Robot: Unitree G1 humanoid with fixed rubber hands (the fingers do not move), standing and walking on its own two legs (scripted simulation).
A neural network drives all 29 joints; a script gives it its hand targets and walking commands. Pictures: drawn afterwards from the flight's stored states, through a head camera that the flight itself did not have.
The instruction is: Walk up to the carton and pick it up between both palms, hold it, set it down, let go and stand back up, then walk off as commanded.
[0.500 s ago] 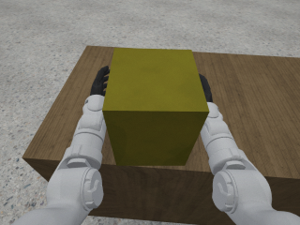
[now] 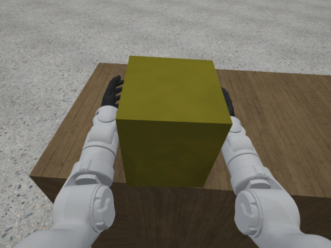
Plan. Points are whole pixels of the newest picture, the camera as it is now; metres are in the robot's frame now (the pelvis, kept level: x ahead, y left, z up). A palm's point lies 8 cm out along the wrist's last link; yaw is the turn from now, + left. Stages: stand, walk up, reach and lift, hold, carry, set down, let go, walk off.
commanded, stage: reach and lift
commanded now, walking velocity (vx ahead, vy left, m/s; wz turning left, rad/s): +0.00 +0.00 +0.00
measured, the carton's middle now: (168, 125) +0.39 +0.02 +0.12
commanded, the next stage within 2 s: none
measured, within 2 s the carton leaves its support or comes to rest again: neither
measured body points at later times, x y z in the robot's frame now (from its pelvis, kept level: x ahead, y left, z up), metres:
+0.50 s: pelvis -0.01 +0.00 +0.00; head -0.04 +0.00 +0.45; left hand +0.42 +0.16 +0.19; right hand +0.41 -0.13 +0.15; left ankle -0.01 +0.14 -0.75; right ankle +0.03 -0.14 -0.75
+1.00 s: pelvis -0.01 +0.00 +0.00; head -0.06 +0.00 +0.45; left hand +0.40 +0.16 +0.23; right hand +0.41 -0.13 +0.20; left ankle -0.01 +0.14 -0.75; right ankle +0.03 -0.14 -0.75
